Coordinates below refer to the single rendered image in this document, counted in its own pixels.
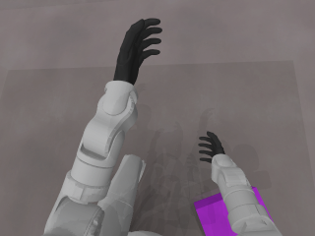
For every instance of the right robot hand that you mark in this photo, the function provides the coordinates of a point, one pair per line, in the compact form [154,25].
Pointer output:
[215,146]

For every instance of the left robot hand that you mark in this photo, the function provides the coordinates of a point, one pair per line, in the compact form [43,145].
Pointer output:
[131,54]

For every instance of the carton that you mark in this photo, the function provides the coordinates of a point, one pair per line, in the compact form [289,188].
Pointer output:
[213,214]

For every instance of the robot left forearm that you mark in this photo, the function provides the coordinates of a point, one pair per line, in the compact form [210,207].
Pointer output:
[89,179]

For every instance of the robot right forearm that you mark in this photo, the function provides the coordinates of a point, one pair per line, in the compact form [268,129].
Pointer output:
[245,214]

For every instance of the left robot thigh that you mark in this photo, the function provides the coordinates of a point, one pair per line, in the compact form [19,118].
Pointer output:
[119,202]

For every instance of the left robot upper arm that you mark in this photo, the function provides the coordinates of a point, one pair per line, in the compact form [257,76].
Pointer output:
[74,219]

